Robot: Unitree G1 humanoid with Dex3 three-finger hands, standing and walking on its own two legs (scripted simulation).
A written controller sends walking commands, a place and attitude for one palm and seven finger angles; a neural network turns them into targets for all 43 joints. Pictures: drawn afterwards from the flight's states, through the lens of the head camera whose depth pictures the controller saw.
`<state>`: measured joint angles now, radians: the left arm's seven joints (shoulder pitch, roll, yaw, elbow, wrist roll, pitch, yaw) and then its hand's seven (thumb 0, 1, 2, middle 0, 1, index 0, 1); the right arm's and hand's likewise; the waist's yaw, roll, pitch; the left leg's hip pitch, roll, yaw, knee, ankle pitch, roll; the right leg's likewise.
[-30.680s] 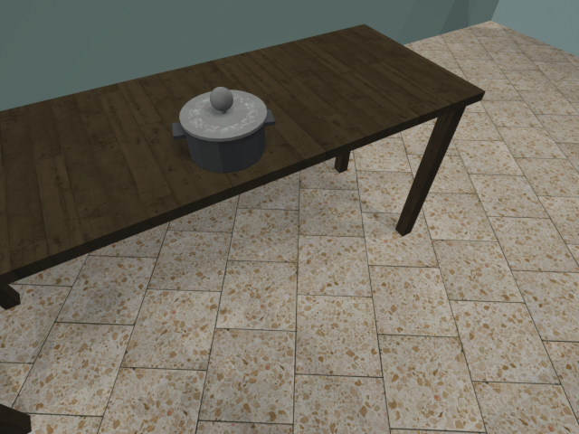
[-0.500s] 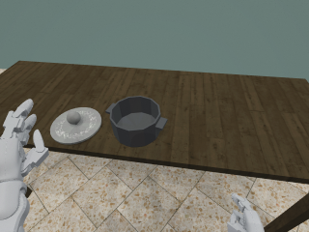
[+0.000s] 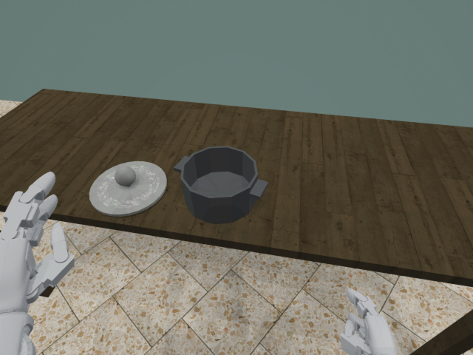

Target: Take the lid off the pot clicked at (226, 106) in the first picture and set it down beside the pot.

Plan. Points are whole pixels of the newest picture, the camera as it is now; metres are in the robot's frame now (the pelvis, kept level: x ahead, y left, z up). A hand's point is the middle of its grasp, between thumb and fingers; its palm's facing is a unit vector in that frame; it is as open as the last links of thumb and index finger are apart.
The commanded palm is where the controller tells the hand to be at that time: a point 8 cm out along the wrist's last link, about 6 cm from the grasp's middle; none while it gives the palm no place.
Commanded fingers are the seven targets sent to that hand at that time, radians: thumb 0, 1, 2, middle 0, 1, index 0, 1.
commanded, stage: step back with the hand held close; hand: left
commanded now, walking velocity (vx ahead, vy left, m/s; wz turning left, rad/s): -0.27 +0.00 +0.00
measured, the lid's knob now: (125, 176) +0.51 +0.36 -0.02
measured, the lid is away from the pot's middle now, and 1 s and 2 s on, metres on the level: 0.25 0.25 0.25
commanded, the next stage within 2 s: stop stepping back and stand still in 1.44 s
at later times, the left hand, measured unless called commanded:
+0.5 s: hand (57, 270) +0.16 +0.25 +0.16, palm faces +0.25 -0.83 -0.51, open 7.4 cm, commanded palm +0.11 +0.29 +0.17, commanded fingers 0.00 0.90 0.90 -0.20 -0.30 -0.20 -0.30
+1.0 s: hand (16, 316) +0.11 +0.25 +0.16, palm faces +0.31 -0.84 -0.45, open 7.4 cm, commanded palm +0.04 +0.30 +0.17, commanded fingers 0.00 0.90 0.90 -0.20 -0.30 -0.20 -0.30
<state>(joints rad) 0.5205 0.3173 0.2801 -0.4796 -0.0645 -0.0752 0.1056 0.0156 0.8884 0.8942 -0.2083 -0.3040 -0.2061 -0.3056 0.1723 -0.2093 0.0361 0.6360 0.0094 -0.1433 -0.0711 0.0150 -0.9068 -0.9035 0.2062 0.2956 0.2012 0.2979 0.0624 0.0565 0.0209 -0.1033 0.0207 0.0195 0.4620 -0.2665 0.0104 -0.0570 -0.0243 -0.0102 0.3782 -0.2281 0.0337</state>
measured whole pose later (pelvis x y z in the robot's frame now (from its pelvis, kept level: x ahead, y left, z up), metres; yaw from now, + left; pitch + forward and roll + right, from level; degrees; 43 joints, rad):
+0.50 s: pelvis -0.04 +0.02 -0.01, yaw -4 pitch -1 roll +0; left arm 0.67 0.45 0.42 -0.69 -0.06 -0.20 0.10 0.02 0.88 0.89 -0.21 -0.30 -0.21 -0.31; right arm 0.20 -0.19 -0.01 0.54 0.02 -0.08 -0.05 0.01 -0.91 -0.90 0.20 0.30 0.20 0.30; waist 0.02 -0.04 0.09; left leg -0.30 0.01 0.09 0.60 -0.28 0.05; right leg -0.29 -0.06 -0.02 0.58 -0.28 0.04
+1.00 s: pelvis -0.10 +0.03 -0.02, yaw -3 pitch +1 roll -4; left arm 0.59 0.40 0.40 -0.66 -0.05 -0.26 0.13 0.02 0.89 0.89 -0.21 -0.30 -0.21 -0.31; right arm 0.18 -0.20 0.01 0.56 0.01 -0.14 -0.05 0.01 -0.91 -0.90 0.21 0.30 0.20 0.30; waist 0.02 0.03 0.07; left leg -0.48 0.05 0.03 0.61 -0.16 0.05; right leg -0.21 0.03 -0.06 0.50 -0.32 0.03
